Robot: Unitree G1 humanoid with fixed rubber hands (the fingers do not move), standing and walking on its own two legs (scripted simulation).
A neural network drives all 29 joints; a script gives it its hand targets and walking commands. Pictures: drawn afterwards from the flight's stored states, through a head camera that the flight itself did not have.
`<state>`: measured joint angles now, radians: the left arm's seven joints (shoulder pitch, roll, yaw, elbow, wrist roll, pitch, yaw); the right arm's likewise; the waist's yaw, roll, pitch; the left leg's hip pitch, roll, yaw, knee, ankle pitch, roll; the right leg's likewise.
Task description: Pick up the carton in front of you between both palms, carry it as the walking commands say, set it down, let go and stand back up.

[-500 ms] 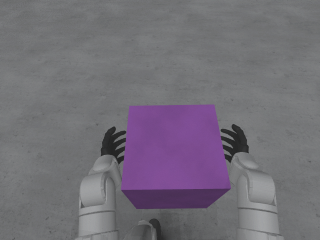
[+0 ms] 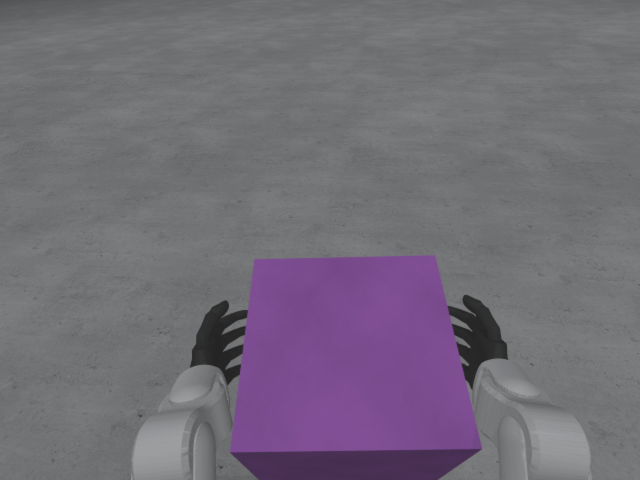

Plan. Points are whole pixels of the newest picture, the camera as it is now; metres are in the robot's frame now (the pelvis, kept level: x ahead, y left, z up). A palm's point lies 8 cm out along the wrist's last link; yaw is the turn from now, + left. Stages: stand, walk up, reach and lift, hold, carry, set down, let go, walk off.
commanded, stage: carry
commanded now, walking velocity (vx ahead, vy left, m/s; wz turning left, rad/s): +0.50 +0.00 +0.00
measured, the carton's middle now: (346, 381) +0.27 +0.00 +0.03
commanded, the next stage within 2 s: none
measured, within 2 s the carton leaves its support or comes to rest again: neither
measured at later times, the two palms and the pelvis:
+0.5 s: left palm (243, 234) +0.49 +0.15 +0.09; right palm (435, 231) +0.47 -0.15 +0.09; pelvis +0.25 +0.01 +0.01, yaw -2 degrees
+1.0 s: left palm (266, 217) +0.57 +0.13 +0.05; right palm (433, 215) +0.56 -0.17 +0.05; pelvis +0.31 -0.01 +0.00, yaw -2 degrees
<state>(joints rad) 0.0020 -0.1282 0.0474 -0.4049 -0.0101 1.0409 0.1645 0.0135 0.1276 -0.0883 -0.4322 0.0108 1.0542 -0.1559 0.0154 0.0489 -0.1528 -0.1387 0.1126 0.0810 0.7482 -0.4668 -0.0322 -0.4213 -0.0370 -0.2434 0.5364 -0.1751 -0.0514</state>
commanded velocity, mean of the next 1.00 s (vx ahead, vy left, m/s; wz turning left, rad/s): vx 0.02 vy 0.00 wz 0.00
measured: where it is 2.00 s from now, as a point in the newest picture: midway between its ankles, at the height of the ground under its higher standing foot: outside the picture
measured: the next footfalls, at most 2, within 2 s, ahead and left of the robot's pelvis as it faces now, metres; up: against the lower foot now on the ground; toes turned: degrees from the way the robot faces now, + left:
left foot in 0.34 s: +0.35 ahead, +0.11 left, +0.00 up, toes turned -12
right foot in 0.52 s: +0.24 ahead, -0.11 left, +0.00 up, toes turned -6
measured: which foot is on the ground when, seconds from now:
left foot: up 0.00-0.32, down 0.34-1.00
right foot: down 0.00-0.38, up 0.40-0.50, down 0.52-1.00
